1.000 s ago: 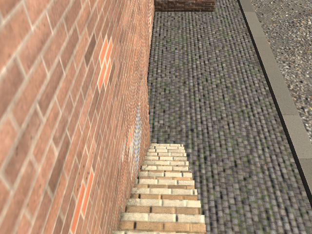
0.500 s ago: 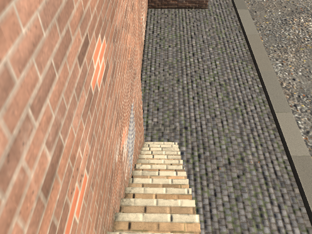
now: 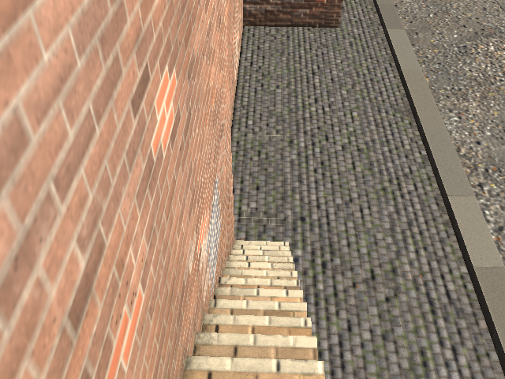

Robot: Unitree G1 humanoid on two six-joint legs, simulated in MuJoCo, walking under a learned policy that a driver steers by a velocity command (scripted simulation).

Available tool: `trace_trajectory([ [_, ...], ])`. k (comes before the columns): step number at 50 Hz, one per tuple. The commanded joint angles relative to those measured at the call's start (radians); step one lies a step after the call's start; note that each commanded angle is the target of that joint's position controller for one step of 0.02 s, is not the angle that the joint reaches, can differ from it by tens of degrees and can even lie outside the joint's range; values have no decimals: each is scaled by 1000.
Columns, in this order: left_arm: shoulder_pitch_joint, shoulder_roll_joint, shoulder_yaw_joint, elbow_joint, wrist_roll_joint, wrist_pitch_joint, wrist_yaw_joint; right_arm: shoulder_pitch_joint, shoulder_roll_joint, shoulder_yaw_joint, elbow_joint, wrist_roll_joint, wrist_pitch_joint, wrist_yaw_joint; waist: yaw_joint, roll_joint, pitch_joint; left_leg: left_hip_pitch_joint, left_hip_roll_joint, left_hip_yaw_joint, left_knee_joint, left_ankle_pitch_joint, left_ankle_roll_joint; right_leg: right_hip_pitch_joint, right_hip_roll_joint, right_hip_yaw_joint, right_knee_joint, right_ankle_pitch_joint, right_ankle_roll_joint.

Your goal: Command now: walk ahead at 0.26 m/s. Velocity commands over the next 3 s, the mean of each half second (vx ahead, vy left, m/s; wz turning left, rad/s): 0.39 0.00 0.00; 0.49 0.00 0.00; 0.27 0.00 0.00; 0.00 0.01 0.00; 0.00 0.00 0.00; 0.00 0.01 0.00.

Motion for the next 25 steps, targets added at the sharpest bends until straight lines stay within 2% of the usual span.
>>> trace_trajectory([
  [1, 26, 134, 41, -57, -2, -3, 13, -64, -94, -20, -73, -9, -17, 0, 37, -86, 165, -242, -26, 55, 30, -65, 51, -26, -165, 265, -168, -354, -81],
  [3, 23, 130, 42, -67, 0, -9, 15, -59, -100, -24, -81, -9, -26, 2, 35, -82, 151, -242, -22, 49, 47, -15, 55, -8, -167, 279, -131, -251, -91],
  [6, 45, 124, 42, -64, 3, -21, 21, -5, -101, -29, -79, -6, -34, 1, 17, -61, 118, -167, -28, 49, 58, 21, 68, -16, -130, 226, -38, -51, -75],
  [7, 77, 136, 45, -58, 6, -28, 27, 0, -104, -32, -74, -8, -37, 0, 18, -44, 97, -163, -25, 45, 82, 49, 71, 17, -124, 215, 12, 60, -74],
  [8, 73, 125, 42, -52, 9, -37, 30, 16, -91, -30, -73, -1, -45, -3, 6, -47, 40, -93, -23, 39, 82, 82, 68, 20, -100, 160, 59, 174, -61],
  [9, 79, 124, 40, -43, 10, -44, 31, 43, -116, -39, -69, 2, -46, -5, -5, -20, 42, -62, -25, 29, 105, 105, 78, -6, -84, 139, 99, 189, -53],
  [14, 76, 115, 31, -38, 7, -54, 33, 114, -169, -57, -52, 7, -46, -4, -20, 57, 86, 1, 9, -82, 174, 272, 163, -197, -37, 51, 271, 62, -12],
  [15, 88, 113, 31, -32, 6, -61, 32, 108, -178, -58, -59, 4, -49, -5, -5, 51, 95, -32, 16, -100, 193, 316, 177, -201, -37, 33, 290, 45, -3],
  [16, 106, 113, 29, -29, 10, -68, 35, 131, -179, -62, -54, -5, -53, -6, -9, 54, 101, -24, 27, -117, 211, 323, 189, -231, -35, 26, 321, 22, -5],
  [17, -173, 179, 43, -181, -79, -152, 29, 240, -250, -85, -134, -248, -107, 106, -106, 146, 195, -32, 120, -338, -68, 66, 334, -505, 7, -92, 658, -295, 45],
  [18, -313, 146, 25, -206, -72, -195, 27, 282, -275, -114, -131, -238, -138, 133, -196, 244, 225, 102, 310, -584, -232, -12, 475, -834, -56, -31, 779, -545, 79],
  [19, -369, 124, 16, -208, -60, -216, 44, 326, -180, -88, -138, -209, -151, 133, -220, 123, 232, 165, 333, -642, -238, -30, 475, -961, -106, 35, 780, -524, 73],
  [20, -366, 99, 4, -195, -53, -221, 57, 319, -134, -76, -142, -187, -151, 124, -211, 67, 217, 182, 326, -593, -220, -19, 441, -980, -141, 48, 719, -466, 72],
  [21, -102, 156, 38, -73, 40, -162, 18, 268, -188, -105, -48, 30, -124, 37, -77, 33, 244, 173, 241, -436, 60, 244, 342, -835, -163, 52, 578, -218, 46],
  [22, -22, 100, 31, -38, 44, -132, -4, 239, -196, -95, -56, 43, -107, 6, -42, 84, 138, 32, 170, -320, 125, 341, 270, -583, -128, 1, 566, -184, 33],
  [23, 84, 49, 20, -2, 26, -111, -16, 166, -200, -92, -75, 35, -102, -3, 14, 110, 68, -151, 133, -237, 159, 323, 227, -317, -83, -62, 565, -94, 26],
  [24, 9, 133, 52, -8, 2, -107, -25, 137, -114, -74, -78, 34, -104, -21, 8, 55, 116, -193, 86, -187, 357, 12, 199, -424, -142, 46, 404, 401, 12],
  [25, -154, 139, 25, -91, 11, -162, -18, 236, -26, -20, -172, -210, -127, 33, -75, -30, -21, -197, 83, -170, 247, -249, 207, -456, -106, 6, 473, 324, 10],
])
Next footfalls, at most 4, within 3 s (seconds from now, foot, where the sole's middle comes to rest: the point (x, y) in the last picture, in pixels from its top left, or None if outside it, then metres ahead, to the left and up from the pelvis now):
0.64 right None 0.25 -0.10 -0.98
1.10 left None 0.49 0.21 -1.18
1.58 right None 0.70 -0.07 -1.39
1.84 left None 0.56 0.14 -1.18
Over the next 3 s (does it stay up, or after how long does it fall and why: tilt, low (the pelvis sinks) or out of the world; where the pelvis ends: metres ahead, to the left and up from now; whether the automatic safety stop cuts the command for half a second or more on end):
stays up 0.50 -0.02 -0.60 its command is cut before an obstacle after 1.2 s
